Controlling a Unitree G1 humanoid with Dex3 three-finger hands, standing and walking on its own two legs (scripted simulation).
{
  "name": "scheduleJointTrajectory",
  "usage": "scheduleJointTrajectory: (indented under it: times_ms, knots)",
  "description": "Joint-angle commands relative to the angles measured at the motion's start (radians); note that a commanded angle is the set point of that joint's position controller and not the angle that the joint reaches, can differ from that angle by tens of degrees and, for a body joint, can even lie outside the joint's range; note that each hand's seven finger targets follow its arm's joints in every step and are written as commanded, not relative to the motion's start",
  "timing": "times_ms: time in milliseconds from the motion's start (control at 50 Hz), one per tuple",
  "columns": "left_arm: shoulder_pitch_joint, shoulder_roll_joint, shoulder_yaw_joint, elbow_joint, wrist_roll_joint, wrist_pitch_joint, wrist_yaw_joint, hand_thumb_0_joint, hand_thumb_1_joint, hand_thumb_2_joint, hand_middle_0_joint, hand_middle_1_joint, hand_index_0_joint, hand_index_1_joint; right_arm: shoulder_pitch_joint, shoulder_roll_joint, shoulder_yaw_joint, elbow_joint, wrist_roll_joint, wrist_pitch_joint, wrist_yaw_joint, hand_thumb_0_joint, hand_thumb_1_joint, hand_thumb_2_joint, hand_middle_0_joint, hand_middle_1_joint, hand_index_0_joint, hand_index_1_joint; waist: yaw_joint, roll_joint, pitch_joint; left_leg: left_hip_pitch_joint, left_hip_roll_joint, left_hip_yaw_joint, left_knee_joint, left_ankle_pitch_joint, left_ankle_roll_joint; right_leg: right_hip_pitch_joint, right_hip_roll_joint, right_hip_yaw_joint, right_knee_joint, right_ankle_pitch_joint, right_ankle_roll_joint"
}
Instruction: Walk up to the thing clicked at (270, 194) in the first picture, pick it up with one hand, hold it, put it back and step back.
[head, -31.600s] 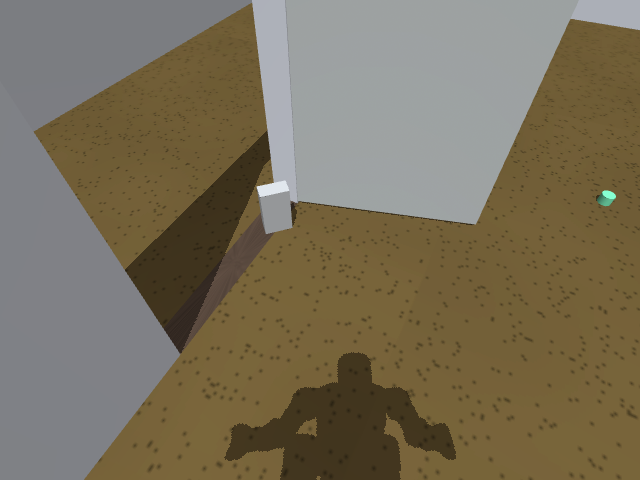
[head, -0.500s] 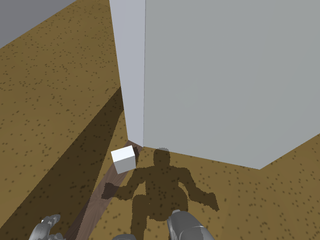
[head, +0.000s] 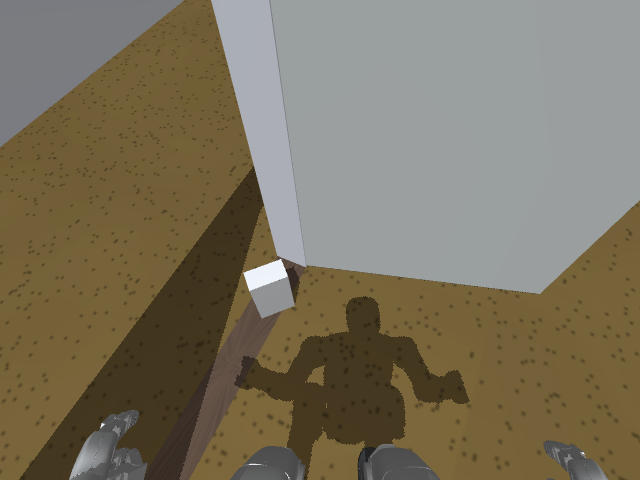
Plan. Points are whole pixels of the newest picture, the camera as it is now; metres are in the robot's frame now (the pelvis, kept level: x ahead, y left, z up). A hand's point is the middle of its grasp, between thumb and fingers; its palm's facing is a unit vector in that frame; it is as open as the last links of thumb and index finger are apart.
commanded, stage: step back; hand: left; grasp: from the side
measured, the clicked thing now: (270, 290) +0.64 +0.21 -0.66
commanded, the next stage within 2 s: none
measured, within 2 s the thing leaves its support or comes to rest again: neither
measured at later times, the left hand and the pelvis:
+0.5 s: hand out of the picture -0.09 +0.25 -0.17, palm faces -0.06 -0.91 -0.40, open 7.4 cm; pelvis -0.17 -0.02 -0.02, yaw -4 degrees
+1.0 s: hand out of the picture -0.21 +0.22 -0.15, palm faces +0.01 -0.94 -0.35, open 7.4 cm; pelvis -0.33 -0.04 +0.00, yaw +2 degrees
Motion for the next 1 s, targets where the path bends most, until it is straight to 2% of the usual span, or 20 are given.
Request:
scheduleJointTrajectory:
  times_ms: [0, 60, 100, 120, 140, 200, 360, 460, 480, 500, 520, 540, 620, 760, 800, 820, 860, 880, 940, 980]
  knots:
    - [0.049, 0.242, 0.071, -0.079, -0.004, 0.0, 0.018, 0.0, 0.9, 0.9, -0.2, -0.3, -0.2, -0.3, 0.077, -0.148, -0.053, -0.063, -0.01, -0.034, -0.012, 0.0, -0.9, -0.9, 0.2, 0.3, 0.2, 0.3, 0.024, -0.223, -0.291, -0.027, 0.05, 0.101, -0.333, 0.037, 0.001, 0.36, -0.207, 0.193, -0.051, 0.386, -0.15]
    - [0.011, 0.258, 0.064, -0.093, -0.018, 0.018, 0.009, 0.0, 0.9, 0.9, -0.2, -0.3, -0.2, -0.3, 0.159, -0.159, -0.072, -0.029, -0.027, -0.04, -0.006, 0.0, -0.9, -0.9, 0.2, 0.3, 0.2, 0.3, -0.027, -0.185, -0.288, 0.152, 0.059, 0.113, -0.607, 0.33, 0.042, 0.199, -0.177, 0.179, 0.015, 0.228, -0.075]
    - [0.01, 0.193, 0.051, -0.1, -0.021, 0.018, 0.007, 0.0, 0.9, 0.9, -0.2, -0.3, -0.2, -0.3, 0.087, -0.294, -0.106, -0.052, -0.054, -0.04, 0.002, 0.0, -0.9, -0.9, 0.2, 0.3, 0.2, 0.3, -0.019, 0.168, -0.209, 0.218, 0.38, -0.34, -0.708, 0.359, 0.18, -0.183, 0.053, 0.063, 0.265, -0.292, 0.013]
    - [-0.062, 0.237, 0.077, -0.107, -0.008, 0.016, 0.021, 0.0, 0.9, 0.9, -0.2, -0.3, -0.2, -0.3, 0.057, -0.354, -0.117, -0.074, -0.046, -0.04, 0.008, 0.0, -0.9, -0.9, 0.2, 0.3, 0.2, 0.3, -0.068, 0.216, -0.162, 0.009, 0.52, -0.438, -0.744, 0.375, 0.316, -0.111, 0.082, 0.096, 0.489, -0.451, 0.037]
    - [-0.068, 0.257, 0.084, -0.097, -0.001, 0.014, 0.023, 0.0, 0.9, 0.9, -0.2, -0.3, -0.2, -0.3, -0.005, -0.343, -0.117, -0.088, -0.045, -0.051, 0.001, 0.0, -0.9, -0.9, 0.2, 0.3, 0.2, 0.3, -0.05, 0.199, -0.125, -0.069, 0.542, -0.46, -0.751, 0.403, 0.35, -0.079, 0.063, 0.169, 0.645, -0.424, 0.035]
    - [0.072, 0.228, 0.084, -0.034, -0.029, 0.019, 0.008, 0.0, 0.9, 0.9, -0.2, -0.3, -0.2, -0.3, -0.098, -0.221, -0.077, -0.113, -0.054, -0.06, -0.004, 0.0, -0.9, -0.9, 0.2, 0.3, 0.2, 0.3, 0.053, 0.097, -0.117, 0.019, 0.312, -0.104, -0.655, 0.59, 0.219, -0.137, 0.114, 0.183, 0.755, -0.271, 0.025]
    - [0.057, 0.206, 0.066, -0.047, -0.016, -0.002, 0.004, 0.0, 0.9, 0.9, -0.2, -0.3, -0.2, -0.3, 0.071, -0.215, -0.091, -0.109, -0.031, -0.049, -0.009, 0.0, -0.9, -0.9, 0.2, 0.3, 0.2, 0.3, -0.05, 0.16, -0.252, 0.368, 0.332, -0.076, -0.504, 0.746, 0.275, -0.125, 0.022, 0.078, 0.341, -0.338, 0.09]
    - [0.214, 0.204, 0.066, 0.058, -0.011, -0.011, -0.003, 0.0, 0.9, 0.9, -0.2, -0.3, -0.2, -0.3, -0.015, -0.252, -0.093, -0.136, -0.02, -0.012, 0.002, 0.0, -0.9, -0.9, 0.2, 0.3, 0.2, 0.3, 0.015, 0.173, -0.297, 0.15, 0.281, -0.03, -0.407, 0.56, 0.186, 0.197, 0.01, -0.056, -0.174, -0.05, 0.037]
    - [0.228, 0.237, 0.076, 0.067, 0.0, -0.014, -0.002, 0.0, 0.9, 0.9, -0.2, -0.3, -0.2, -0.3, -0.029, -0.224, -0.083, -0.144, -0.016, -0.009, 0.004, 0.0, -0.9, -0.9, 0.2, 0.3, 0.2, 0.3, 0.028, 0.107, -0.271, 0.021, 0.243, -0.022, -0.373, 0.408, 0.138, 0.234, -0.023, 0.026, -0.155, -0.02, 0.012]
    - [0.214, 0.313, 0.097, 0.05, 0.012, -0.016, -0.004, 0.0, 0.9, 0.9, -0.2, -0.3, -0.2, -0.3, -0.025, -0.165, -0.068, -0.159, -0.01, -0.007, 0.005, 0.0, -0.9, -0.9, 0.2, 0.3, 0.2, 0.3, 0.023, -0.122, -0.225, -0.173, 0.099, 0.016, -0.216, 0.15, 0.073, 0.236, -0.197, 0.313, -0.197, -0.054, -0.042]
    - [0.104, 0.434, 0.116, 0.005, 0.009, -0.009, -0.006, 0.0, 0.9, 0.9, -0.2, -0.3, -0.2, -0.3, -0.064, -0.164, -0.077, -0.167, -0.007, -0.005, -0.018, 0.0, -0.9, -0.9, 0.2, 0.3, 0.2, 0.3, 0.056, -0.351, -0.177, -0.133, -0.013, 0.043, 0.022, -0.108, 0.028, -0.042, -0.4, 0.511, -0.286, -0.074, -0.218]
    - [0.014, 0.424, 0.116, -0.027, 0.003, -0.014, 0.001, 0.0, 0.9, 0.9, -0.2, -0.3, -0.2, -0.3, -0.041, -0.207, -0.097, -0.143, -0.007, -0.003, -0.024, 0.0, -0.9, -0.9, 0.2, 0.3, 0.2, 0.3, 0.025, -0.336, -0.093, -0.077, 0.038, -0.037, 0.181, -0.104, 0.024, -0.202, -0.451, 0.569, -0.328, -0.103, -0.258]
    - [-0.042, 0.268, 0.087, -0.046, 0.001, -0.018, 0.011, 0.0, 0.9, 0.9, -0.2, -0.3, -0.2, -0.3, 0.064, -0.166, -0.062, -0.075, 0.004, -0.016, -0.014, 0.0, -0.9, -0.9, 0.2, 0.3, 0.2, 0.3, -0.031, -0.171, -0.135, -0.14, -0.042, -0.022, 0.209, 0.058, 0.021, 0.025, -0.196, 0.144, -0.12, 0.217, -0.123]
    - [0.059, 0.257, 0.077, -0.059, -0.001, 0.007, 0.027, 0.0, 0.9, 0.9, -0.2, -0.3, -0.2, -0.3, 0.092, -0.134, -0.051, -0.093, -0.021, -0.044, -0.012, 0.0, -0.9, -0.9, 0.2, 0.3, 0.2, 0.3, 0.031, -0.227, -0.251, -0.071, 0.061, 0.104, -0.401, 0.073, 0.019, 0.349, -0.246, 0.167, 0.043, 0.447, -0.142]
    - [0.029, 0.26, 0.065, -0.074, -0.019, 0.021, 0.019, 0.0, 0.9, 0.9, -0.2, -0.3, -0.2, -0.3, 0.167, -0.142, -0.064, -0.054, -0.029, -0.044, -0.01, 0.0, -0.9, -0.9, 0.2, 0.3, 0.2, 0.3, -0.006, -0.177, -0.283, 0.084, 0.047, 0.13, -0.632, 0.333, 0.036, 0.262, -0.204, 0.129, 0.122, 0.364, -0.091]
    - [0.045, 0.229, 0.05, -0.079, -0.019, 0.026, 0.016, 0.0, 0.9, 0.9, -0.2, -0.3, -0.2, -0.3, 0.154, -0.185, -0.081, -0.058, -0.041, -0.042, -0.009, 0.0, -0.9, -0.9, 0.2, 0.3, 0.2, 0.3, 0.006, -0.098, -0.286, 0.187, 0.135, -0.011, -0.619, 0.427, 0.072, 0.096, -0.161, 0.117, 0.155, 0.195, -0.044]
    - [-0.006, 0.224, 0.053, -0.088, -0.03, 0.024, 0.029, 0.0, 0.9, 0.9, -0.2, -0.3, -0.2, -0.3, 0.077, -0.345, -0.108, -0.1, -0.048, -0.032, 0.005, 0.0, -0.9, -0.9, 0.2, 0.3, 0.2, 0.3, -0.027, 0.211, -0.252, 0.108, 0.477, -0.359, -0.658, 0.64, 0.303, -0.101, 0.039, 0.021, 0.497, -0.454, 0.027]
    - [-0.037, 0.244, 0.06, -0.082, -0.018, 0.024, 0.034, 0.0, 0.9, 0.9, -0.2, -0.3, -0.2, -0.3, 0.032, -0.353, -0.113, -0.109, -0.048, -0.039, -0.001, 0.0, -0.9, -0.9, 0.2, 0.3, 0.2, 0.3, -0.038, 0.241, -0.216, -0.005, 0.534, -0.434, -0.687, 0.613, 0.358, -0.051, 0.013, 0.098, 0.638, -0.461, 0.029]
    - [0.045, 0.234, 0.062, -0.023, -0.034, 0.024, 0.017, 0.0, 0.9, 0.9, -0.2, -0.3, -0.2, -0.3, -0.038, -0.22, -0.07, -0.122, -0.052, -0.044, -0.009, 0.0, -0.9, -0.9, 0.2, 0.3, 0.2, 0.3, 0.033, 0.098, -0.196, 0.038, 0.33, -0.099, -0.578, 0.751, 0.254, -0.089, 0.07, 0.136, 0.74, -0.335, 0.023]
    - [0.063, 0.23, 0.066, -0.007, -0.026, 0.017, 0.006, 0.0, 0.9, 0.9, -0.2, -0.3, -0.2, -0.3, 0.0, -0.207, -0.073, -0.105, -0.045, -0.048, -0.004, 0.0, -0.9, -0.9, 0.2, 0.3, 0.2, 0.3, 0.019, 0.11, -0.18, 0.066, 0.294, -0.082, -0.596, 0.537, 0.225, -0.073, 0.065, 0.096, 0.633, -0.293, 0.029]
